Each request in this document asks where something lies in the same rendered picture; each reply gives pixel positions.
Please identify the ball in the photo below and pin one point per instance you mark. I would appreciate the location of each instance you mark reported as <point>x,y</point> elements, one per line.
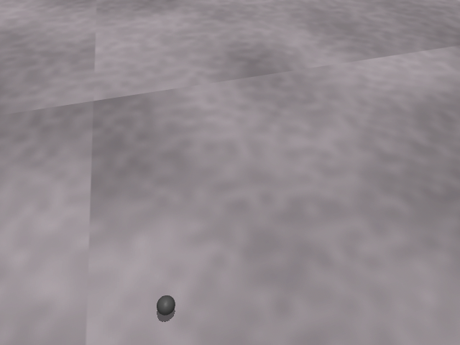
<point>165,305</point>

